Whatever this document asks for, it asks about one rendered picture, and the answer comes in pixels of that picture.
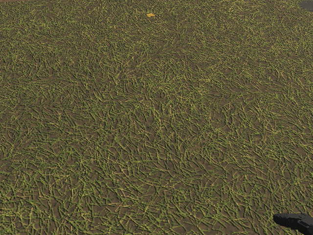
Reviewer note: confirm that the robot right hand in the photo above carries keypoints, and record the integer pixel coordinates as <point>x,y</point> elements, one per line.
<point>301,222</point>

